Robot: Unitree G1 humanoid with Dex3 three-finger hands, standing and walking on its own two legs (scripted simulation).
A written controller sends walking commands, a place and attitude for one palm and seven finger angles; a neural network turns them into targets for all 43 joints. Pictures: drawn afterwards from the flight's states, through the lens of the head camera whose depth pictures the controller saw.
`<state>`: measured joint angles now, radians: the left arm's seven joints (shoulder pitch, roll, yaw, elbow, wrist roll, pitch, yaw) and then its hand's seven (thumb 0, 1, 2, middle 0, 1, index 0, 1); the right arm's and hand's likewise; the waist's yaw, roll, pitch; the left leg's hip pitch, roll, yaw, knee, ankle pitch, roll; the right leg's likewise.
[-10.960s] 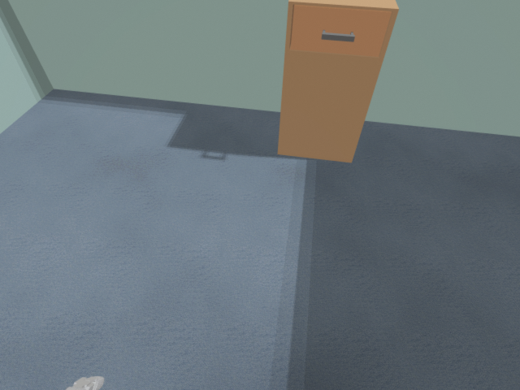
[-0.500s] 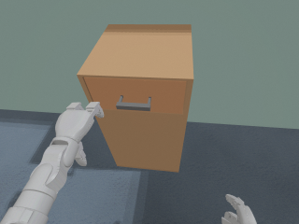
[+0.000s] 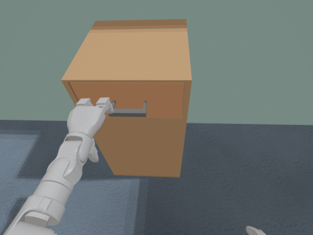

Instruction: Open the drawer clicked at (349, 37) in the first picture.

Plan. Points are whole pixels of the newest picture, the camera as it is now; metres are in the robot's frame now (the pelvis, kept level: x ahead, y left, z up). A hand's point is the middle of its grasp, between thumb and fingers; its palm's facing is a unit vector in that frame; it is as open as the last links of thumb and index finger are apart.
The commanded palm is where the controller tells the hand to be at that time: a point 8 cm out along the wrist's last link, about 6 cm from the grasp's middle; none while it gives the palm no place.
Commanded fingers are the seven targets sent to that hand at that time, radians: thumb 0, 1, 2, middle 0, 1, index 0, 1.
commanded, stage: move the hooked fingers above the handle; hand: left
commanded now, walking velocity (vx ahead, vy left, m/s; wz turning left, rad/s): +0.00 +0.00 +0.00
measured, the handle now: (128, 108) +0.54 +0.15 -0.04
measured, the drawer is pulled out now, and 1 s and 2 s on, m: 0.00 0.00 0.00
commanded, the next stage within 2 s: lower the fingers behind the handle in 1.48 s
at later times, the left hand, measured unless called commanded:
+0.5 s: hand (115, 118) +0.43 +0.16 +0.03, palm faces -0.02 -0.05 -1.00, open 13.8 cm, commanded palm +0.41 +0.17 +0.09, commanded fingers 0.00 -0.50 0.30 -0.30 -1.20 -0.30 -1.20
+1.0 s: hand (122, 109) +0.48 +0.15 +0.02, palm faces -0.03 -0.03 -1.00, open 13.8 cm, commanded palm +0.45 +0.15 +0.07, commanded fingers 0.00 -0.50 0.30 -0.30 -1.20 -0.30 -1.20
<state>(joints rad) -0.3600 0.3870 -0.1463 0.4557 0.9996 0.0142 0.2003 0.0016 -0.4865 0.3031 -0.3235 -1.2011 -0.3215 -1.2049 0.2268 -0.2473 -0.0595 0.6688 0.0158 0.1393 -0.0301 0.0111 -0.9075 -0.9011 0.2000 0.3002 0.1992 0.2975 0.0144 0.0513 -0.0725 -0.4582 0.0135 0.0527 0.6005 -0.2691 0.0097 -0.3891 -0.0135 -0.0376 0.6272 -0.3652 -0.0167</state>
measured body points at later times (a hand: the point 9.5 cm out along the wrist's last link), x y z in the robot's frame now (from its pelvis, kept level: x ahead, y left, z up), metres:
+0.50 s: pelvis +0.00 +0.00 -0.01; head +0.05 -0.02 +0.44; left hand +0.42 +0.16 +0.09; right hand +0.08 -0.26 -0.14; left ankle +0.02 +0.12 -0.73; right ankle -0.03 -0.11 -0.73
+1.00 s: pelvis +0.00 +0.00 -0.01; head +0.07 -0.02 +0.43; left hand +0.48 +0.15 +0.07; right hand +0.00 -0.27 -0.15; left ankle +0.02 +0.12 -0.73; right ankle -0.03 -0.11 -0.73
